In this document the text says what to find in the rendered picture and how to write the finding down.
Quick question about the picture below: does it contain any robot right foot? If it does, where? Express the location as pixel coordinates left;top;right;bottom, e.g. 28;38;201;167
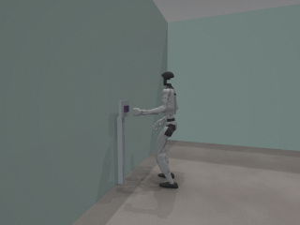
157;172;174;179

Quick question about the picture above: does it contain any left robot upper arm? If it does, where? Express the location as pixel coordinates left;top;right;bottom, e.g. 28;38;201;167
161;89;171;113

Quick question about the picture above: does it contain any panel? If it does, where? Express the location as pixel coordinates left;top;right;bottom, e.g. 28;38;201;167
117;100;129;185

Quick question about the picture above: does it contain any robot left hand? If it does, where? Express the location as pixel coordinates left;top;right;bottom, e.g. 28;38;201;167
133;108;141;116

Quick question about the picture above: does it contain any robot right hand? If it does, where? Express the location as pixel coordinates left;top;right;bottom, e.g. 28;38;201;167
152;119;165;131

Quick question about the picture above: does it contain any left robot forearm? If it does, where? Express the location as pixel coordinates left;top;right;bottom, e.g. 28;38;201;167
140;106;165;115

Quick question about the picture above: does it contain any robot head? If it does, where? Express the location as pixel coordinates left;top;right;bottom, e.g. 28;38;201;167
161;71;174;89

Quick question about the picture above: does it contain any right robot forearm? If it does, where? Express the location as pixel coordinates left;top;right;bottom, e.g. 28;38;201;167
162;115;169;122

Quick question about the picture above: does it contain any button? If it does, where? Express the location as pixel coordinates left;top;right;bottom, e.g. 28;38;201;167
124;105;129;113

